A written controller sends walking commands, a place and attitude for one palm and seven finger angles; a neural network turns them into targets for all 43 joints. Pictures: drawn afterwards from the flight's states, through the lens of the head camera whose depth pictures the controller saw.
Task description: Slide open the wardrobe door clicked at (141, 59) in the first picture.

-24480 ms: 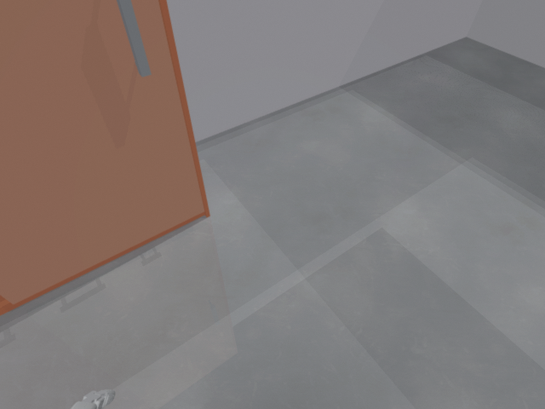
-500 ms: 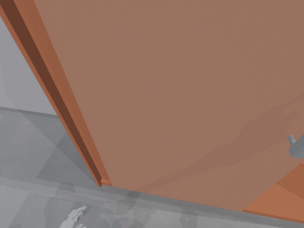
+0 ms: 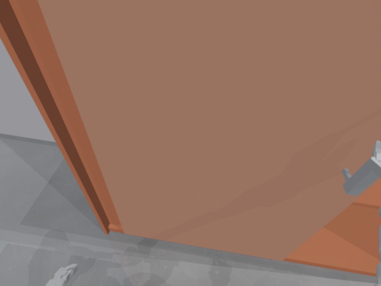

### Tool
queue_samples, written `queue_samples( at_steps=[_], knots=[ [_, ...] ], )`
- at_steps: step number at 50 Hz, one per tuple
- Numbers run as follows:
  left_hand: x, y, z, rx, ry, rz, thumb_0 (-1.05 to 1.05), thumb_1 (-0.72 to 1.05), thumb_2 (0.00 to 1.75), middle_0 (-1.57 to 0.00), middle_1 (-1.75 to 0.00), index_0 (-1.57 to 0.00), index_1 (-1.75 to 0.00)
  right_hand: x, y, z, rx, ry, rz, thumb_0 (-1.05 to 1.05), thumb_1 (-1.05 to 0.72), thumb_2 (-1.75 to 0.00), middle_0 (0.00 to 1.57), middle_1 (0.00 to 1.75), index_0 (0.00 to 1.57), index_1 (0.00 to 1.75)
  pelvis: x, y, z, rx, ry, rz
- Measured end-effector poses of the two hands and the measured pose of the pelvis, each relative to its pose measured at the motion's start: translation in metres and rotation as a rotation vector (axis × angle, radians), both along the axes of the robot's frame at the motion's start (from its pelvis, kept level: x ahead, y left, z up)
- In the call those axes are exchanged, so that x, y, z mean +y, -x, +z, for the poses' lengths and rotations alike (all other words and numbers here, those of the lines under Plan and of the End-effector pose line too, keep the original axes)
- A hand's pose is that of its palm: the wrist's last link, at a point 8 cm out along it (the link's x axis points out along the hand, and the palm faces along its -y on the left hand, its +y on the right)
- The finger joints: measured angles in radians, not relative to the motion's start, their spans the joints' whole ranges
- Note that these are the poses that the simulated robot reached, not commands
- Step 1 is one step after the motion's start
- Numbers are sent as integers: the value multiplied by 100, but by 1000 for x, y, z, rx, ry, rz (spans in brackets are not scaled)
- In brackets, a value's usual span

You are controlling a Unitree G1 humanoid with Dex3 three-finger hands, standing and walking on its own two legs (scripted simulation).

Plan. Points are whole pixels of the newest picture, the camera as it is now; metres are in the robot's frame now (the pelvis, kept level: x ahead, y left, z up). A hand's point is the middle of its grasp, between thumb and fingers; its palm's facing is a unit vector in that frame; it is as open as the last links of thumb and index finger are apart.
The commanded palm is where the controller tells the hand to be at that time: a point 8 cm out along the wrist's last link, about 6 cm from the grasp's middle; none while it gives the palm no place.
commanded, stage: stop walking and hold the door there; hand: right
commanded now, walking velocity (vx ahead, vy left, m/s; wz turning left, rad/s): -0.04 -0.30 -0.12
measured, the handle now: out of the picture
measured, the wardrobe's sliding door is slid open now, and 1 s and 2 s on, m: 0.68 0.68 0.68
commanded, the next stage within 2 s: loosen the grip on the handle in 1.06 s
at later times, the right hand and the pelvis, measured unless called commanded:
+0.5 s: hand (378, 163) +0.34 -0.35 +0.14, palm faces +0.35 +0.93 -0.13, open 6.2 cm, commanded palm +0.30 -0.37 +0.11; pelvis -0.06 -0.12 -0.01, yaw -3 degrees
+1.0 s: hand (378, 163) +0.34 -0.35 +0.14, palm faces +0.35 +0.93 -0.13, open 6.2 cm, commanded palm +0.30 -0.37 +0.11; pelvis -0.04 -0.12 +0.00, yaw -3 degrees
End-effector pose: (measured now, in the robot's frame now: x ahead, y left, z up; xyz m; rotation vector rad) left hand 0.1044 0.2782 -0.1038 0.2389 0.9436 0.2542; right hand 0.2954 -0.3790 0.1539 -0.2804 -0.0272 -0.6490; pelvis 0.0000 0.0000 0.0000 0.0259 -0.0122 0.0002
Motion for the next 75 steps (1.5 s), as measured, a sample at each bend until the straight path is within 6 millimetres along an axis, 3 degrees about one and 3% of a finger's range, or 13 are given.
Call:
queue_samples(
  at_steps=[5,9,16,22,26,30,38,46,58,60,62,66,75],
  knots=[
    [-19,-3,-3,13,-7,-33,1,90,90,-20,-29,-21,-30,-4,-1,-1,8,20,58,-17,-60,-76,44,137,31,137,-19,11,0,-2,36,-32],
    [-46,-8,-3,-1,-18,-63,1,90,90,-20,-29,-20,-30,-9,-2,-2,-2,28,126,-17,-61,-77,44,139,35,138,-44,22,-2,-4,64,-64],
    [-122,-12,-7,-54,24,-89,1,90,90,-20,-29,-20,-30,-14,-5,-9,-82,-6,255,-15,-65,-77,45,140,33,139,-97,49,-12,-11,73,-56],
    [-192,8,-5,-49,138,-163,0,90,90,-20,-29,-21,-30,-11,-4,-10,-97,-82,298,-10,-71,-77,45,140,24,138,-111,60,-6,0,40,-55],
    [-211,23,-12,-25,173,-198,0,90,90,-21,-30,-21,-30,-11,-3,-9,-84,-85,312,-9,-72,-77,45,140,22,138,-118,63,-6,-1,33,-53],
    [-206,39,-17,18,159,-174,0,90,90,-21,-30,-21,-30,-13,-3,-7,-61,-86,324,-9,-72,-76,45,140,23,138,-123,62,-4,-7,17,-53],
    [-166,51,-11,61,44,-108,1,90,90,-21,-30,-21,-30,-13,-3,-8,-79,-102,330,-8,-71,-78,45,140,24,139,-126,50,-3,-2,25,-56],
    [-148,28,-4,23,14,-100,1,90,90,-20,-29,-21,-30,-11,-4,-9,-88,-100,317,-8,-71,-81,45,140,22,139,-122,40,-1,5,21,-56],
    [-171,-15,2,-60,69,-138,0,90,90,-20,-29,-21,-30,-13,-4,-9,-79,-71,324,-10,-70,-79,45,140,23,139,-123,34,0,16,18,-53],
    [-173,-16,5,-71,76,-157,0,90,90,-20,-29,-21,-30,-20,-9,-6,-43,-28,355,-11,-64,-78,45,140,25,139,-122,38,-1,20,20,-38],
    [-175,-17,11,-105,81,-171,1,90,90,-20,-29,-21,-30,-25,-14,-7,-32,-93,374,-11,-57,-76,45,140,28,139,-119,42,-1,41,29,-51],
    [-170,-13,21,-191,73,-180,1,90,90,-21,-30,-21,-30,-26,-2,-4,-82,-147,346,-7,-45,-70,45,140,35,139,-120,48,-3,36,32,-48],
    [-148,29,14,-136,22,-120,0,90,90,-20,-30,-21,-30,-22,0,-5,-89,-97,308,-1,16,-39,42,138,28,131,-119,60,-8,38,24,-51]
  ],
)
